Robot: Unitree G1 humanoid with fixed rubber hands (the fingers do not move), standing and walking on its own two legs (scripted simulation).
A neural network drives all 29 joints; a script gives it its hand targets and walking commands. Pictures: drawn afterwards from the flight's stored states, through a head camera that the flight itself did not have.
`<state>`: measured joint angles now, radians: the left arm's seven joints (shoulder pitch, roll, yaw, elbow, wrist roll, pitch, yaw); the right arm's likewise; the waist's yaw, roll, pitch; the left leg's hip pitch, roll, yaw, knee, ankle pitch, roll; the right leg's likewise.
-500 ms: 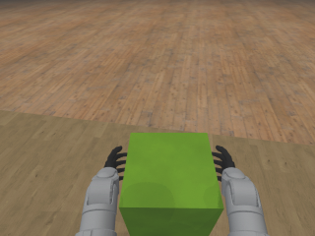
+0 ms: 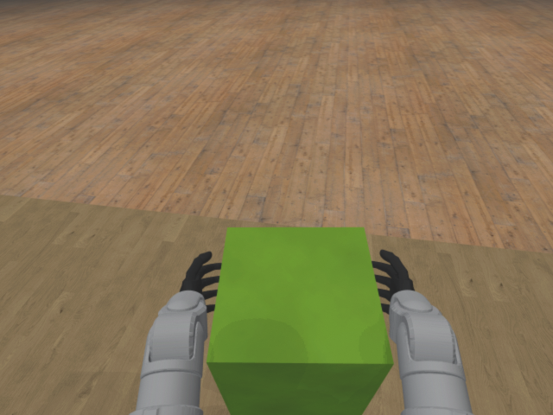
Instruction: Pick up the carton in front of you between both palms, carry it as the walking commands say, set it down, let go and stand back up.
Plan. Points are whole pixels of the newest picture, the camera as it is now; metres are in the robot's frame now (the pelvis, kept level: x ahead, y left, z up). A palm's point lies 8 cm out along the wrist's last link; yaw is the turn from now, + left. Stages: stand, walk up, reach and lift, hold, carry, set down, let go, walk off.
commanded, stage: carry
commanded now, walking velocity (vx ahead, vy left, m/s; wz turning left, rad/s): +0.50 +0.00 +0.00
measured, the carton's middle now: (295, 326) +0.29 +0.00 -0.02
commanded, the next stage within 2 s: none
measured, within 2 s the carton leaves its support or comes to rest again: neither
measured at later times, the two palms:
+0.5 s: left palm (221, 209) +0.46 +0.13 +0.09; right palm (392, 213) +0.45 -0.17 +0.09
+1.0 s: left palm (242, 128) +0.76 +0.13 +0.09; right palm (363, 126) +0.78 -0.17 +0.09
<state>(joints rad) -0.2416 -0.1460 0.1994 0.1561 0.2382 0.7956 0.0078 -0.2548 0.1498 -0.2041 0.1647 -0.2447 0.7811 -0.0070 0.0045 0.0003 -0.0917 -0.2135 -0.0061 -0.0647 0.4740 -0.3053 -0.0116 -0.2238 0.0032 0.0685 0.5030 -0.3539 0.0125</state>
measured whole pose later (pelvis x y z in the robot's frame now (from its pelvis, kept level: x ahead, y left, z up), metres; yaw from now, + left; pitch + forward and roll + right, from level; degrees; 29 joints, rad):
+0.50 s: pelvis +0.19 -0.01 +0.00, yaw -1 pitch +6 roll -1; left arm -0.14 -0.13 0.12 -0.34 0.09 1.21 0.10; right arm -0.15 0.13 -0.09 -0.34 -0.10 1.21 -0.10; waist -0.02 0.03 -0.13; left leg -0.13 0.06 0.16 0.32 -0.29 0.00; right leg -0.52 -0.05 -0.13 0.73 -0.35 0.00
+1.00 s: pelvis +0.50 -0.03 +0.00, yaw +1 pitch +5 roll +1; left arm -0.16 -0.13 0.11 -0.37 0.10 1.21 0.09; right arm -0.15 0.13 -0.10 -0.39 -0.11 1.20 -0.09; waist 0.03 -0.01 -0.09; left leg -0.57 0.07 0.20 0.55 -0.09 0.02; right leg 0.03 -0.04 -0.21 0.24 -0.35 0.00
